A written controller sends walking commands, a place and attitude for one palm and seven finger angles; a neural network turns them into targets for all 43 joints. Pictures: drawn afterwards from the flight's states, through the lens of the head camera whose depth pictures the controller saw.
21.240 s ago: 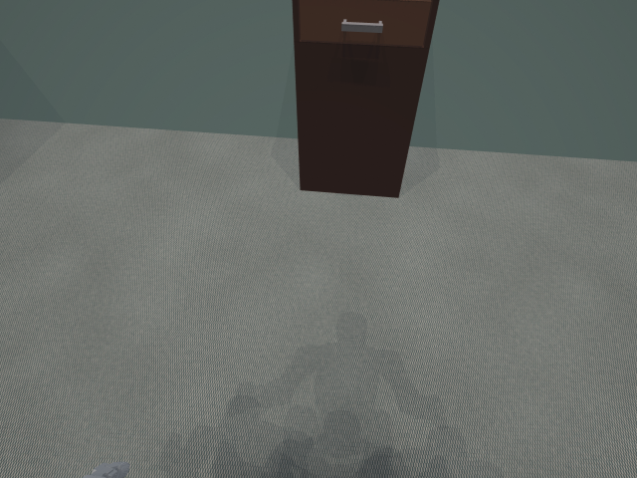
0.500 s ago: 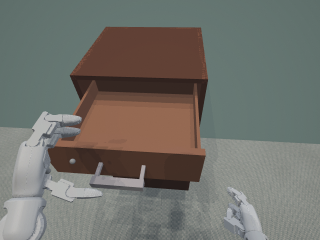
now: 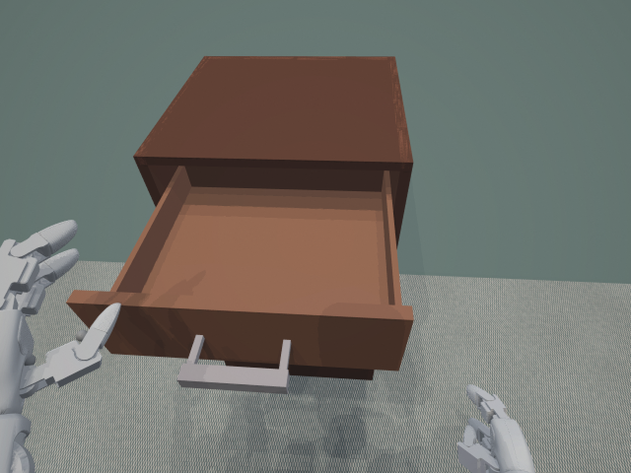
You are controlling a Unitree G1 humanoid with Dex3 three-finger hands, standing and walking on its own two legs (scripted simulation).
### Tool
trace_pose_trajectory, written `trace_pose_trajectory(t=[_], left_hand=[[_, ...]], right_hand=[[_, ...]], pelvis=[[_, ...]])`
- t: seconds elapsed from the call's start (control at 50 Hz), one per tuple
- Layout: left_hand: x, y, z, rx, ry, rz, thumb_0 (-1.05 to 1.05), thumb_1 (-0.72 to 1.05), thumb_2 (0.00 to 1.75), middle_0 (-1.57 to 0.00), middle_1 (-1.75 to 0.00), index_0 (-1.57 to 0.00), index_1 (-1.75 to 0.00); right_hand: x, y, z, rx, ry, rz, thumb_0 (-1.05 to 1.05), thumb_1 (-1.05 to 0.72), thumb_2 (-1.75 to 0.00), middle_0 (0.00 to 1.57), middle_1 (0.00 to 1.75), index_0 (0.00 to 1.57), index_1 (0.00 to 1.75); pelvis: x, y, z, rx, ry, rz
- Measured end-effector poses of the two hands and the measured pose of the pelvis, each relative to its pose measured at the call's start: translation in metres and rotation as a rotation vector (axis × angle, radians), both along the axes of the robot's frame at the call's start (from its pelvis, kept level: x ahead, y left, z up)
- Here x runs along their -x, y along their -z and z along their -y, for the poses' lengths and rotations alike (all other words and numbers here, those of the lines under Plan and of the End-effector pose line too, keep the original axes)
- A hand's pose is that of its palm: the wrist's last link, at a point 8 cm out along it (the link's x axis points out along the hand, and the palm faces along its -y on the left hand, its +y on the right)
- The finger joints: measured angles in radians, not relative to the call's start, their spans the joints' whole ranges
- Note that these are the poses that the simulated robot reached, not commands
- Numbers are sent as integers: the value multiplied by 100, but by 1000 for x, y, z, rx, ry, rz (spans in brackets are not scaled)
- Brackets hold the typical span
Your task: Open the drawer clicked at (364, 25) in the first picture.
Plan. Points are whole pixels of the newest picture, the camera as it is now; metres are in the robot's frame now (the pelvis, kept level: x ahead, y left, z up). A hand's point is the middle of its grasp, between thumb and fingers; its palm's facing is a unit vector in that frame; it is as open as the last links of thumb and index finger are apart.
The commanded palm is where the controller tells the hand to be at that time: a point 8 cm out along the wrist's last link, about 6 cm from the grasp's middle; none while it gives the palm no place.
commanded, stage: draw the hand back to the body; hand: left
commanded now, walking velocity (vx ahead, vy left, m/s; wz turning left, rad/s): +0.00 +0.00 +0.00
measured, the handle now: (238, 362) +0.25 +0.14 +0.01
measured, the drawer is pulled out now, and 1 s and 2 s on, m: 0.29 0.29 0.29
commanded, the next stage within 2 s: step back with the hand held close in 0.30 s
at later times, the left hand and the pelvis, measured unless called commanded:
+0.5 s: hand (71, 334) +0.18 +0.24 +0.19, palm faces +0.42 -0.80 -0.44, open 7.4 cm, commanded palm +0.12 +0.27 +0.19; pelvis -0.01 -0.01 +0.00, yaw +1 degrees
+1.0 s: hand (30, 404) +0.12 +0.25 +0.17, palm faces +0.36 -0.79 -0.50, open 7.4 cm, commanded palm +0.06 +0.29 +0.19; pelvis -0.07 +0.01 -0.01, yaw +0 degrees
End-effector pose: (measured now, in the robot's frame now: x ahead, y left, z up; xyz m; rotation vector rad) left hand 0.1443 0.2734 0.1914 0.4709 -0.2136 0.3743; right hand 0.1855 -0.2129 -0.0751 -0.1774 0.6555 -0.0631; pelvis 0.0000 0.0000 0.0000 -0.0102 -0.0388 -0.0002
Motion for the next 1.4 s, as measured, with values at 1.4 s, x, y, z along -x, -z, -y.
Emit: trace_pose_trajectory(t=[1.4], left_hand=[[83,-9,-14,-151,102,126,1,89,90,-21,-31,-21,-30]], right_hand=[[127,9,-4,62,36,-62,1,-91,-90,20,30,20,30]], pelvis=[[106,14,-10,22,19,-97]])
